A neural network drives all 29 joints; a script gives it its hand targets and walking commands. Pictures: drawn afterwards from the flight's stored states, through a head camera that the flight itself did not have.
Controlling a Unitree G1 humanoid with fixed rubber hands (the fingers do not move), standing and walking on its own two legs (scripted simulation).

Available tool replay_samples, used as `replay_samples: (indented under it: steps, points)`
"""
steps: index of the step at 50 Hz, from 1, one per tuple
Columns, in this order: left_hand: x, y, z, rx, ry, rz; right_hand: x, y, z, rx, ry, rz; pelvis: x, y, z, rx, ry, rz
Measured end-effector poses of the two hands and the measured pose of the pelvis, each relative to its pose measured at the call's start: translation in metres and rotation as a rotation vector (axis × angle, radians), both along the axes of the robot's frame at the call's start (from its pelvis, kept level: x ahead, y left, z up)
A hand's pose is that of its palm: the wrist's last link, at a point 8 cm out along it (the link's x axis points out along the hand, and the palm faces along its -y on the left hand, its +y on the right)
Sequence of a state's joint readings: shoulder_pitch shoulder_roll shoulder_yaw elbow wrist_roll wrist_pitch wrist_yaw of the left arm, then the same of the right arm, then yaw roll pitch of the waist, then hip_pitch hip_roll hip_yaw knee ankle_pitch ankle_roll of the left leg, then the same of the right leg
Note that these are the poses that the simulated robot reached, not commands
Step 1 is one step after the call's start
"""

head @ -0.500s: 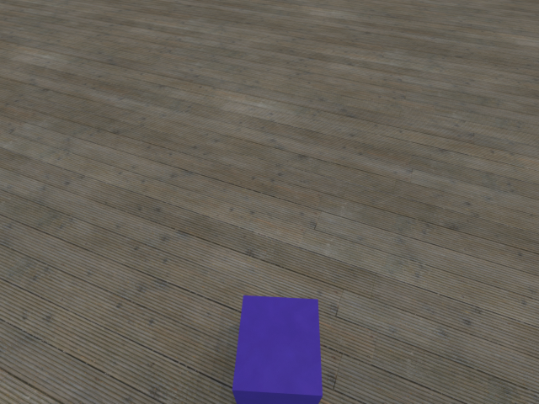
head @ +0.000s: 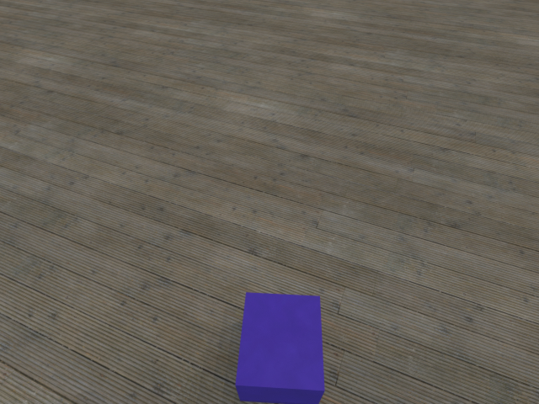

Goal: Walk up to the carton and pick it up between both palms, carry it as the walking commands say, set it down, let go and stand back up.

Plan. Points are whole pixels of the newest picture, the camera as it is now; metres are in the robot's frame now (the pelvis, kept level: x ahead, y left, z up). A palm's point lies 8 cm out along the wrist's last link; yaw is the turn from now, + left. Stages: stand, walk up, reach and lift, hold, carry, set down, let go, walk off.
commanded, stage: stand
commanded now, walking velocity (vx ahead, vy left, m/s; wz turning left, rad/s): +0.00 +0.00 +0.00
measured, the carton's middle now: (280, 347) +0.43 -0.01 -0.68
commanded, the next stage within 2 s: reach and lift in 0.28 s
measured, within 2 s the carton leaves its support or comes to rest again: neither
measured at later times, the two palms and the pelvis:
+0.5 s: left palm out of the picture +0.15 +0.23 -0.13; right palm out of the picture +0.15 -0.22 -0.14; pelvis -0.03 +0.00 -0.03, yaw +2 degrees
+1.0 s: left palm out of the picture +0.14 +0.20 -0.17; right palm out of the picture +0.12 -0.20 -0.18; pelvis -0.09 +0.00 -0.07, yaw +5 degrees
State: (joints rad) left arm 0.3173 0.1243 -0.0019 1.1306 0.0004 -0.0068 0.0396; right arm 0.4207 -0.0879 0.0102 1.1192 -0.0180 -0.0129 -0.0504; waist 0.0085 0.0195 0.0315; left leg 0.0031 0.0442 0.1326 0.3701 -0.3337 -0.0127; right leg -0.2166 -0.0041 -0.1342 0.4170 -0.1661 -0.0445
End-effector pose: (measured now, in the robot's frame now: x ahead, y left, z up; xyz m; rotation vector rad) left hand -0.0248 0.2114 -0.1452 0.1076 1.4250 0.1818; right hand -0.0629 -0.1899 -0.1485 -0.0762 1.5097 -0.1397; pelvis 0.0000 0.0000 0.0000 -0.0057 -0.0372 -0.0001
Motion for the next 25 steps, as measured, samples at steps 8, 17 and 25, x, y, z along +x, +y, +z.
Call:
replay_samples:
  steps: [8, 17, 25]
  points:
    - [-0.007, -0.005, -0.001, -0.013, 0.010, 0.007, 0.005, -0.005, 0.000, -0.011, -0.013, -0.003, 0.000, 0.000, 0.000, -0.001, 0.002, -0.001]
    - [0.029, 0.003, -0.004, 0.009, -0.058, -0.011, 0.047, -0.014, -0.005, -0.031, -0.100, -0.022, -0.009, -0.001, -0.007, -0.003, 0.065, 0.012]
    - [0.175, 0.018, 0.014, 0.027, -0.161, -0.063, 0.209, -0.030, 0.005, -0.018, -0.232, 0.019, -0.027, 0.002, -0.028, -0.003, 0.223, 0.033]
